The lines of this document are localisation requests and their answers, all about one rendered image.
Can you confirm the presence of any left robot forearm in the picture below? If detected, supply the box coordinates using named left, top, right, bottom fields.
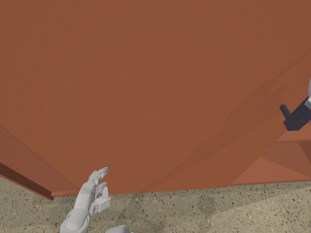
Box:
left=60, top=208, right=90, bottom=233

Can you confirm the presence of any left robot hand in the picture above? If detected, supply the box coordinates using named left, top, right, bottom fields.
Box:
left=74, top=167, right=111, bottom=216

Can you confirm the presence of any handle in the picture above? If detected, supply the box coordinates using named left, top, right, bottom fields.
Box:
left=279, top=96, right=311, bottom=131

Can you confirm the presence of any wardrobe door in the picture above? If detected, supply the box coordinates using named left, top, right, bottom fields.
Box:
left=0, top=124, right=80, bottom=192
left=0, top=0, right=311, bottom=196

